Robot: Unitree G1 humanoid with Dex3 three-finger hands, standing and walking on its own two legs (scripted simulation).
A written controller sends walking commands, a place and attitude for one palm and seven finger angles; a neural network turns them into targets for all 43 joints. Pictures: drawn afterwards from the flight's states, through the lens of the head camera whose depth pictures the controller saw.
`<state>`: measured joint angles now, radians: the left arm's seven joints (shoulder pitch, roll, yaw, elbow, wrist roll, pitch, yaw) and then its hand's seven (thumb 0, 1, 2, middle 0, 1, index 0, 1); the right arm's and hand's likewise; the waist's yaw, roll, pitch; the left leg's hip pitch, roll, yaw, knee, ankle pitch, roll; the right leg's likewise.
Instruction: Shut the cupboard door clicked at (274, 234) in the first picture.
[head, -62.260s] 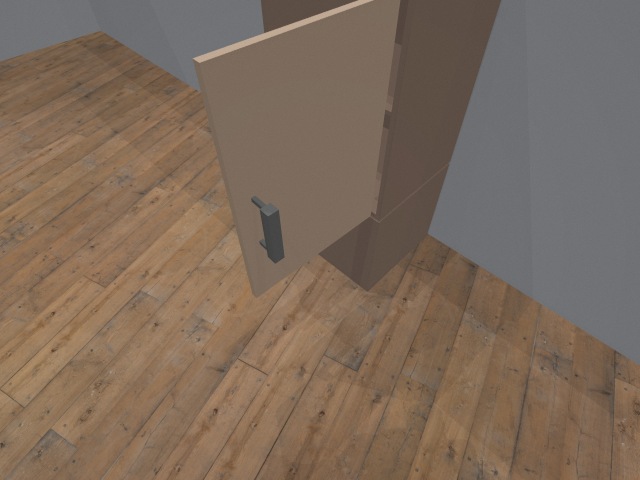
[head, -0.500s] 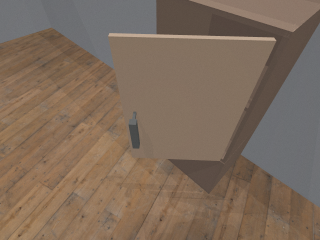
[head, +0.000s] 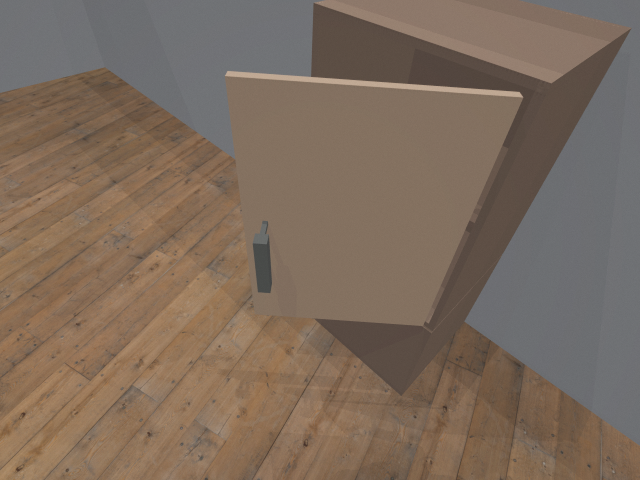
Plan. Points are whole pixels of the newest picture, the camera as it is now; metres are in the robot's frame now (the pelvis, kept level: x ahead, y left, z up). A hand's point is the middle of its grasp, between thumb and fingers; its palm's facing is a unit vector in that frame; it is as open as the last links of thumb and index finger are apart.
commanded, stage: shuffle to correct the standing spot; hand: left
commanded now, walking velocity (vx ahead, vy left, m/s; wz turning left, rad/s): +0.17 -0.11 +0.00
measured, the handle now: (264, 256) +0.54 +0.14 -0.10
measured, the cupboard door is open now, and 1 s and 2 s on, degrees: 42 42 42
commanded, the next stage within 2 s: come to a stop and stand still in 0.60 s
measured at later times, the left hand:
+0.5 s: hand out of the picture -0.02 +0.13 -0.19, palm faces +0.06 -1.00 -0.07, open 7.4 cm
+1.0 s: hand (269, 437) +0.23 +0.09 -0.16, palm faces +0.01 -0.98 -0.18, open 7.3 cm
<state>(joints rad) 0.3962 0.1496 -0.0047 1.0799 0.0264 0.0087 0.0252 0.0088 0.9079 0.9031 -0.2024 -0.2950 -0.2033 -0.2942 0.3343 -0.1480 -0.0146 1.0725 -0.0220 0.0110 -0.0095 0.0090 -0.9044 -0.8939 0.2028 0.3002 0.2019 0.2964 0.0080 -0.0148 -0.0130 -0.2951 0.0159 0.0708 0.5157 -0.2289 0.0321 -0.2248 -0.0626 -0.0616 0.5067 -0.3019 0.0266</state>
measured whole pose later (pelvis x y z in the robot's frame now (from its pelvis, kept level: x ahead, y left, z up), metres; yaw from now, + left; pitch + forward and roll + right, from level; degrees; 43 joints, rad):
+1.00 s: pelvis +0.12 -0.07 +0.00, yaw +1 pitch +0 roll +1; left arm 0.11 0.12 0.03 0.97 0.02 -0.02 0.03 0.00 0.92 0.90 -0.20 -0.29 -0.20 -0.29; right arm 0.32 -0.14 -0.04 1.09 0.00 0.02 -0.04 0.01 -0.90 -0.89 0.20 0.30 0.20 0.30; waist -0.03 0.01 0.09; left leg -0.34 0.02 0.07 0.84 -0.54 -0.03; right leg -0.32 -0.06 -0.11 0.55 -0.23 -0.02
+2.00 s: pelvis +0.03 -0.04 +0.00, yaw +0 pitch -1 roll -1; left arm 0.39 0.11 0.00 1.11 0.02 0.01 0.04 0.01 0.91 0.90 -0.20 -0.29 -0.20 -0.29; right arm 0.35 -0.11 -0.02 1.15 -0.02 0.03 -0.02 0.01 -0.91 -0.89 0.20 0.30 0.20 0.30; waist 0.00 -0.02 0.01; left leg -0.29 -0.04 0.10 0.37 -0.07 0.07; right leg -0.14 -0.01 -0.04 0.45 -0.28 0.00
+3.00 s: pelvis +0.05 -0.01 +0.00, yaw -2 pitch +0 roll -1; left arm 0.36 0.19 0.00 1.07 0.04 0.03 0.02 0.01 0.91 0.90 -0.20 -0.29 -0.20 -0.29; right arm 0.22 -0.16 -0.02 1.06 -0.02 -0.01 -0.02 0.01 -0.90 -0.89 0.20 0.30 0.20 0.30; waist 0.01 -0.04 0.00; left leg -0.30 -0.05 0.16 0.43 -0.15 0.13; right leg -0.23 -0.04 -0.01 0.62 -0.42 -0.02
